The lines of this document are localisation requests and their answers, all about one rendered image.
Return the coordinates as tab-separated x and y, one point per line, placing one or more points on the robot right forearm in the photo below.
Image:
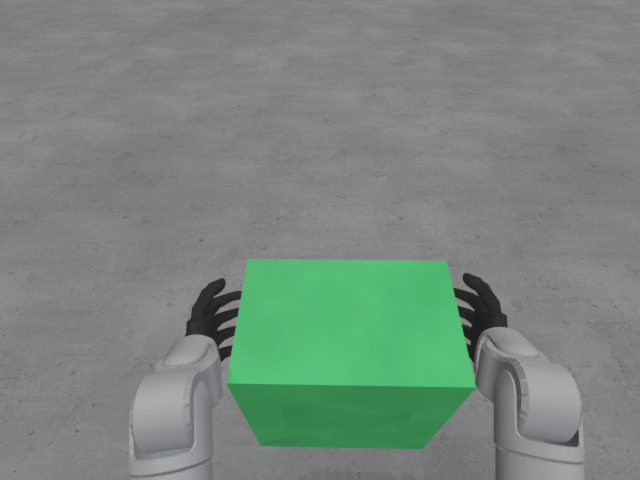
538	427

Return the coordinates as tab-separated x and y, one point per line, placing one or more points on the left robot hand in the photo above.
203	321

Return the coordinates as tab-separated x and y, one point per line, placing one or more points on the robot left forearm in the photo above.
170	416

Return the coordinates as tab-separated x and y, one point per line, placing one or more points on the carton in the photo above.
348	353

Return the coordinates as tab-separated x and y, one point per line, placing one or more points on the right robot hand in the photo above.
487	312

